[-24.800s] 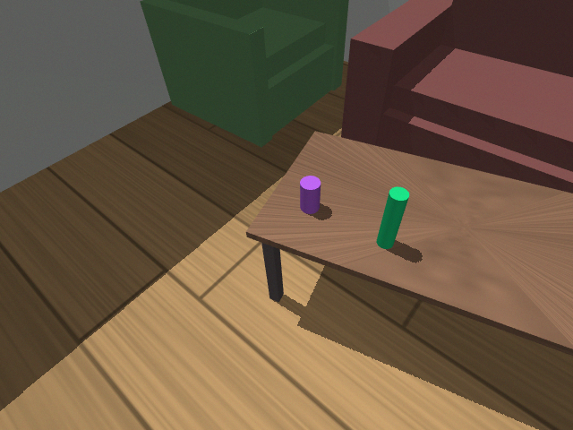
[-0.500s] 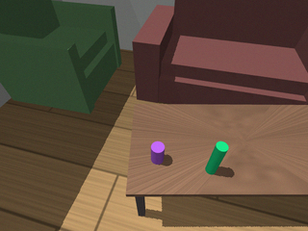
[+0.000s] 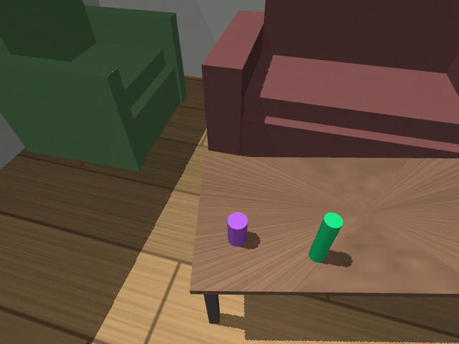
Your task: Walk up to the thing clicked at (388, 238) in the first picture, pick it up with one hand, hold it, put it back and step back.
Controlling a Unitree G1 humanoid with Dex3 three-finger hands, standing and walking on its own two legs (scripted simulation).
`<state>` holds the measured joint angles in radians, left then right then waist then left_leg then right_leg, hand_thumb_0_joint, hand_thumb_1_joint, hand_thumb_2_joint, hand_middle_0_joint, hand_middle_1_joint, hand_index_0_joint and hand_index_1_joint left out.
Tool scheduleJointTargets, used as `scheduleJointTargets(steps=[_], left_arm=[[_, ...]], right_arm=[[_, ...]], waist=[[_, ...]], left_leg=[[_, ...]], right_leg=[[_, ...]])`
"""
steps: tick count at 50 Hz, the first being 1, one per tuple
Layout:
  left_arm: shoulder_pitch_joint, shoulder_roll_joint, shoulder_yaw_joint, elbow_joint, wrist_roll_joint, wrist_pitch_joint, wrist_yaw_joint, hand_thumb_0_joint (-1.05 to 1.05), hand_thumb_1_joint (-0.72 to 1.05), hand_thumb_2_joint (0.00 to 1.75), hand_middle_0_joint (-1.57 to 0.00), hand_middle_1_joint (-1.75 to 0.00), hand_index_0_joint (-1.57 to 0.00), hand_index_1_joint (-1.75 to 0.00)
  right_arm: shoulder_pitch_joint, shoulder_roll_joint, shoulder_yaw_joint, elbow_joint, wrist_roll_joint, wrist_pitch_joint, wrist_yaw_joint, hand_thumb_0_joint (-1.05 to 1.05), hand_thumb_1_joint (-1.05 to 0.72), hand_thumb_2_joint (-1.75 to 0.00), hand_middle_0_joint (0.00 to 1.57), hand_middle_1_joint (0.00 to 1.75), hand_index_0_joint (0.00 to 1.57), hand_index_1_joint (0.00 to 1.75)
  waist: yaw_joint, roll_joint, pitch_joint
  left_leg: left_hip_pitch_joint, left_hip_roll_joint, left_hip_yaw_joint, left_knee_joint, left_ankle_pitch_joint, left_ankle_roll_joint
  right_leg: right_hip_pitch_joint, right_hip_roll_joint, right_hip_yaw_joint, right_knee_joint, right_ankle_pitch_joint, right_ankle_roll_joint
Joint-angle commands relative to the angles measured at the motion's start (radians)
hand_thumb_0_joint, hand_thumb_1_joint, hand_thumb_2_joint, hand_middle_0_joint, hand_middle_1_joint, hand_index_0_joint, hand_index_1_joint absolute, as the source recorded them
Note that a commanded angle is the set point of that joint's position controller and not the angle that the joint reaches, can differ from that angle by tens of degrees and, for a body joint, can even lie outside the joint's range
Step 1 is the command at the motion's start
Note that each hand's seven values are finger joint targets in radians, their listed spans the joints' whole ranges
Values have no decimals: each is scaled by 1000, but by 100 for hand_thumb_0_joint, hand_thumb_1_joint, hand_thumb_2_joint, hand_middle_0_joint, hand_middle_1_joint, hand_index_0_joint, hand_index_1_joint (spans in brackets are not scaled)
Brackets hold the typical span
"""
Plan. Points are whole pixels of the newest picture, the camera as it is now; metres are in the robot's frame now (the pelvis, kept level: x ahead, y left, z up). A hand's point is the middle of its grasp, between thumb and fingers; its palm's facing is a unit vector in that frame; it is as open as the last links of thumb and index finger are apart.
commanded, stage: stand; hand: right
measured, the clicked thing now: (324, 239) +0.46 -0.23 -0.24
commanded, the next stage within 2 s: none
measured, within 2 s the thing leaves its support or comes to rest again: neither
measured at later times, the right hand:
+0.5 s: hand out of the picture +0.06 -0.26 -0.16, palm faces -0.03 +0.94 -0.35, open 7.4 cm
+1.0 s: hand out of the picture +0.08 -0.27 -0.16, palm faces -0.04 +0.94 -0.35, open 7.4 cm
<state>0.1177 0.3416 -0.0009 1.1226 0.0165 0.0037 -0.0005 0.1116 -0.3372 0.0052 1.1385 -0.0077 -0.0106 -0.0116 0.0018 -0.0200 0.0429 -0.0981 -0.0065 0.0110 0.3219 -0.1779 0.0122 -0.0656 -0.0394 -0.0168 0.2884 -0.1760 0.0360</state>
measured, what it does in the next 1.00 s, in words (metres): stands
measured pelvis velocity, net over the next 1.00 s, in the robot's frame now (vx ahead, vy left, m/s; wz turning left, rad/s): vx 0.01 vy -0.02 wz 0.01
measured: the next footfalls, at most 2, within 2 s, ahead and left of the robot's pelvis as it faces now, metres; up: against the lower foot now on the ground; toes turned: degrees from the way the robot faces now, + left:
none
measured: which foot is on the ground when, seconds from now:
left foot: down 0.00-1.00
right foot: down 0.00-1.00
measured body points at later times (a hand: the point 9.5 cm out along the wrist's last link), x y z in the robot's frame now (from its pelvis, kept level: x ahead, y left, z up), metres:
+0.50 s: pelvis +0.00 -0.01 +0.00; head +0.01 +0.00 +0.45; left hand +0.06 +0.29 -0.14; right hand +0.07 -0.31 -0.13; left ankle +0.00 +0.11 -0.75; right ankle -0.01 -0.14 -0.75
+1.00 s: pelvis +0.01 -0.02 +0.00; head +0.02 -0.01 +0.45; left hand +0.08 +0.28 -0.13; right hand +0.09 -0.32 -0.13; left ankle +0.00 +0.11 -0.75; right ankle -0.01 -0.14 -0.75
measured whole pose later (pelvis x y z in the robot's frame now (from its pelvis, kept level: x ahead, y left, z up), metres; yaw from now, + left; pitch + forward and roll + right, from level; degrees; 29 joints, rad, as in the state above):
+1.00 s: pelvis +0.01 -0.02 +0.00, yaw +1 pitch -2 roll +0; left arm 0.11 0.34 0.00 1.12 0.01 -0.01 0.00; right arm 0.11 -0.35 0.01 1.13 -0.01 -0.01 -0.01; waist 0.00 0.00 0.05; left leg -0.10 0.01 -0.01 0.31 -0.18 -0.01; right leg -0.07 -0.02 -0.04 0.30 -0.20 0.01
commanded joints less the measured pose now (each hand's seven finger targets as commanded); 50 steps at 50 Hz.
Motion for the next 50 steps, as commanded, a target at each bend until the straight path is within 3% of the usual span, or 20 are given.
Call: scheduleJointTargets(steps=[1,4,11,17,26,28,38,48,50], left_arm=[[-32,196,38,-57,-1,-20,13,0,90,90,-20,-30,-20,-30],[-33,196,39,-57,0,-20,12,0,90,90,-20,-30,-20,-30],[-30,198,38,-60,-2,-24,12,0,90,90,-20,-30,-20,-30],[-24,200,39,-56,-2,-24,11,0,90,90,-20,-30,-20,-30],[-21,204,39,-58,-3,-25,11,0,90,90,-20,-30,-20,-30],[-25,206,39,-54,-5,-24,9,0,90,90,-20,-30,-20,-30],[-26,207,39,-63,-5,-28,10,0,90,90,-20,-30,-20,-30],[-31,209,41,-62,-5,-27,12,0,90,90,-20,-30,-20,-30],[-31,201,38,-61,-6,-28,11,0,90,90,-20,-30,-20,-30]], right_arm=[[-37,-233,-42,-59,-4,-17,-12,0,-90,-90,20,30,20,30],[-36,-227,-42,-57,-5,-16,-10,0,-90,-90,20,30,20,30],[-30,-224,-41,-57,-5,-18,-7,0,-90,-90,20,30,20,30],[-29,-226,-39,-54,-4,-15,-6,0,-90,-90,20,30,20,30],[-25,-226,-38,-56,-3,-17,-6,0,-90,-90,20,30,20,30],[-12,-220,-34,-52,-3,-16,-6,0,-90,-90,20,30,20,30],[-29,-233,-39,-61,-4,-20,-7,0,-90,-90,20,30,20,30],[-29,-229,-39,-62,-1,-19,-7,0,-90,-90,20,30,20,30],[-24,-228,-38,-61,-3,-16,-6,0,-90,-90,20,30,20,30]], waist=[[-3,23,-53],[-3,21,-39],[-4,17,-51],[-3,21,-33],[-1,16,-51],[-5,13,-33],[1,21,-79],[-1,8,-73],[-3,12,-48]], left_leg=[[-10,130,-106,-49,153,6],[-15,126,-106,-59,100,2],[-11,131,-112,-53,145,4],[-29,127,-118,-61,93,0],[-15,132,-119,-48,158,2],[-31,127,-116,-54,107,0],[11,138,-115,-30,224,6],[24,139,-112,-33,247,2],[3,134,-110,-36,196,0]], right_leg=[[8,-95,81,-41,92,-42],[-19,-90,79,-43,56,-44],[-7,-94,80,-39,72,-46],[-16,-90,77,-43,43,-45],[-7,-93,75,-31,87,-47],[-12,-93,79,-34,60,-47],[9,-100,73,-19,154,-50],[10,-96,64,-18,180,-49],[2,-95,70,-37,142,-46]])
